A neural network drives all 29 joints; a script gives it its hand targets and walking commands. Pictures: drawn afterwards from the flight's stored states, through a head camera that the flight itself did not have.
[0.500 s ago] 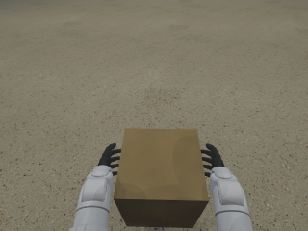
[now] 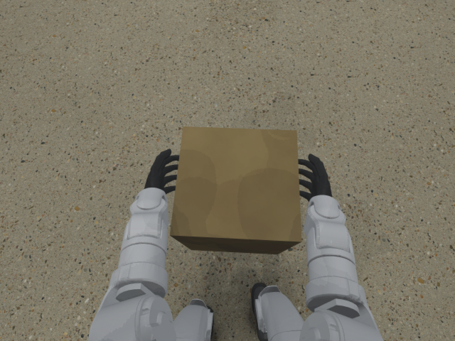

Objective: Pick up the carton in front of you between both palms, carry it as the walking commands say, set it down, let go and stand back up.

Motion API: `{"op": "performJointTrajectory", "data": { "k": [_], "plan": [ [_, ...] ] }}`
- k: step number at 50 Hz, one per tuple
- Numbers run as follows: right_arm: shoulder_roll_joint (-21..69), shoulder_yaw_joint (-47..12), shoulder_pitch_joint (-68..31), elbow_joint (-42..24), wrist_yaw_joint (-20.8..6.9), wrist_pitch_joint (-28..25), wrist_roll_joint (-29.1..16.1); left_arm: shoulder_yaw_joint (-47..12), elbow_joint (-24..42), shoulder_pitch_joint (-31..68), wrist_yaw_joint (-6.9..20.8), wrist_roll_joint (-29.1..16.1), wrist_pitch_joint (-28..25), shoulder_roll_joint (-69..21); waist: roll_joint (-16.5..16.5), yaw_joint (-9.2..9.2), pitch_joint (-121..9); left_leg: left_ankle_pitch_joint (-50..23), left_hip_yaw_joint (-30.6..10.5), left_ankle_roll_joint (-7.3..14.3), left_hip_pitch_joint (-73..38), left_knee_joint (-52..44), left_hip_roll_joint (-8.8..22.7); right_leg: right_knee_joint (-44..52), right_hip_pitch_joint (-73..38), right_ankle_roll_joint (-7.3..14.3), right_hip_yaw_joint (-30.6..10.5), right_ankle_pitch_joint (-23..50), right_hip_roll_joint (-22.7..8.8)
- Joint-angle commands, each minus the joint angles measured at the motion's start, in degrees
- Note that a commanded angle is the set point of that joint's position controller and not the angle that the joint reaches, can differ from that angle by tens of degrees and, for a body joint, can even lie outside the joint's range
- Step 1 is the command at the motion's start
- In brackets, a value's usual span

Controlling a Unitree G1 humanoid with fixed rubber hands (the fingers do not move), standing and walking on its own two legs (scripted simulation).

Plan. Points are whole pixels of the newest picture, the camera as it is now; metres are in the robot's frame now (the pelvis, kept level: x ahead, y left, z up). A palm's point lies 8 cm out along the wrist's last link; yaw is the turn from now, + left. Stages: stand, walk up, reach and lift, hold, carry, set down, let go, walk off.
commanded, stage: set down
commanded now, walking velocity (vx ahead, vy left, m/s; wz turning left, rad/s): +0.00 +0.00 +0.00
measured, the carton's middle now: (236, 198) +0.39 -0.02 -0.13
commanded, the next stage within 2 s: none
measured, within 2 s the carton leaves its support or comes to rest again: rests again in 1.96 s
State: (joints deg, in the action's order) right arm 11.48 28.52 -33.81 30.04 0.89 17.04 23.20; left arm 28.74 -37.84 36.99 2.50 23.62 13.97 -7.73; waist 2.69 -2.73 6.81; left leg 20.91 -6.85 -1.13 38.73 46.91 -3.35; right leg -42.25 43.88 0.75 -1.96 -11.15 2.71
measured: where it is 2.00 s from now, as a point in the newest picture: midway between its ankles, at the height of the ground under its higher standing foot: (233, 336)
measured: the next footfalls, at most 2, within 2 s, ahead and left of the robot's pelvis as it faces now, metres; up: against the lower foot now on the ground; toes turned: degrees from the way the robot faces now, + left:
none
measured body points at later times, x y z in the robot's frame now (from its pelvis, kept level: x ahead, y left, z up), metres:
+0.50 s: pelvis -0.01 +0.02 -0.12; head +0.23 +0.00 +0.26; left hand +0.46 +0.10 -0.21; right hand +0.41 -0.20 -0.21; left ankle +0.02 +0.13 -0.70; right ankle +0.09 -0.11 -0.70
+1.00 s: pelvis -0.04 +0.01 -0.24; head +0.27 -0.03 +0.08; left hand +0.51 +0.06 -0.35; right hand +0.43 -0.23 -0.36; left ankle +0.02 +0.13 -0.70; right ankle +0.09 -0.11 -0.70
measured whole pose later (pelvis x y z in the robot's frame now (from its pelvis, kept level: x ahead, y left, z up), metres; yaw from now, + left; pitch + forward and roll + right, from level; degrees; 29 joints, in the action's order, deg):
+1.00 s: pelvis -0.04 +0.01 -0.24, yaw +4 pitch +45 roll +3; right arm -0.5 33.5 -62.1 34.7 2.7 18.2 13.5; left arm 18.6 -52.3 72.7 -5.7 9.3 14.9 4.7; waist 4.9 -8.8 -0.7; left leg 35.0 -2.6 -2.3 112.4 101.8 -10.5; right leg -97.3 119.0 -3.3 -6.1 -23.5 4.3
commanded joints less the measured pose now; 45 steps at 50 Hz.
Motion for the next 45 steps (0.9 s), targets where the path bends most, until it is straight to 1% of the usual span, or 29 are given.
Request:
{"op": "performJointTrajectory", "data": {
  "k": [1, 4, 6, 7, 9, 13, 15, 17, 22, 28, 36, 45],
  "plan": [
    [43.6, -29.0, -28.2, 2.9, -8.2, -7.3, -8.7, -28.1, -2.6, 28.1, 9.0, -9.2, -7.0, -44.8, -1.4, -0.74, -41.8, -8.0, 3.5, 1.7, 17.0, -1.8, -5.3, -6.8, -32.1, -1.2, -3.0, 20.7, 2.5],
    [45.8, -36.1, -31.8, -0.3, -8.8, -9.3, -11.8, -36.0, 0.9, 31.2, 7.8, -13.6, -8.8, -48.8, -0.9, -1.66, -57.9, -13.0, 3.8, 0.5, 19.3, 3.1, -6.0, -13.6, -30.7, -1.2, -2.1, 27.1, 2.9],
    [45.9, -39.2, -32.4, -2.9, -9.4, -9.2, -13.5, -40.3, 3.8, 32.1, 6.7, -16.1, -8.8, -49.8, -0.9, -2.23, -66.6, -16.7, 4.0, -0.3, 19.6, 6.2, -6.2, -17.0, -28.2, -1.3, -1.1, 29.4, 3.4],
    [45.7, -40.1, -32.4, -3.6, -9.8, -8.9, -14.1, -41.8, 4.8, 32.1, 6.1, -16.9, -8.4, -50.3, -0.8, -2.5, -69.0, -17.9, 3.9, -0.7, 19.5, 7.4, -6.2, -18.2, -25.7, -1.5, -0.5, 29.1, 3.7],
    [45.1, -40.2, -32.7, -3.8, -10.8, -7.8, -14.9, -43.0, 5.3, 32.4, 5.3, -17.6, -7.1, -51.3, -0.5, -3.02, -69.8, -18.1, 3.6, -1.2, 19.4, 9.3, -6.2, -19.6, -18.3, -1.8, 0.7, 24.9, 4.3],
    [44.2, -36.8, -34.1, -0.3, -13.3, -4.7, -14.1, -40.6, 2.2, 33.7, 5.4, -16.8, -4.0, -52.4, 0.3, -3.91, -63.5, -11.3, 3.5, -1.4, 23.5, 12.0, -6.3, -21.4, -3.9, -1.9, 2.5, 13.8, 4.6],
    [43.9, -34.3, -34.8, 2.2, -14.2, -3.3, -13.2, -38.5, 0.2, 34.7, 5.7, -16.1, -2.8, -52.2, 0.5, -4.29, -60.3, -8.3, 3.8, -1.4, 26.6, 13.2, -6.4, -22.5, 1.2, -1.8, 3.0, 10.3, 4.6],
    [43.2, -31.8, -35.6, 4.2, -14.8, -2.5, -12.3, -36.5, -1.4, 35.9, 5.9, -15.5, -2.0, -51.7, 0.9, -4.81, -58.8, -6.8, 3.9, -1.3, 29.4, 14.6, -6.5, -23.9, 5.0, -1.7, 3.3, 8.9, 4.6],
    [41.4, -27.6, -38.3, 7.1, -15.0, -2.3, -11.5, -33.9, -3.9, 39.9, 5.3, -15.1, -2.2, -49.4, 1.4, -6.19, -60.4, -7.7, 4.6, -1.4, 35.4, 19.4, -7.3, -28.3, 11.2, -1.9, 3.6, 10.3, 4.5],
    [40.0, -26.9, -43.1, 7.1, -13.9, -3.0, -13.4, -34.2, -4.6, 46.0, 3.6, -16.3, -3.5, -46.7, 1.8, -7.14, -66.7, -7.8, 6.2, -1.6, 41.7, 26.0, -8.3, -34.4, 14.8, -2.9, 3.7, 13.1, 4.6],
    [37.7, -28.1, -52.0, 4.8, -11.9, -1.8, -16.7, -35.1, -5.3, 55.2, 2.3, -18.6, -2.9, -43.9, 1.4, -8.29, -73.9, -2.6, 8.5, -1.1, 49.0, 34.7, -9.6, -41.7, 16.6, -4.3, 4.2, 12.5, 4.6],
    [34.7, -25.2, -61.6, 5.0, -10.3, 0.1, -16.7, -31.3, -10.5, 64.2, 2.4, -19.4, -1.2, -39.5, 0.5, -9.78, -72.1, 4.4, 10.1, -0.2, 58.5, 42.2, -10.3, -47.7, 19.6, -4.9, 5.1, 7.7, 4.2]
  ]
}}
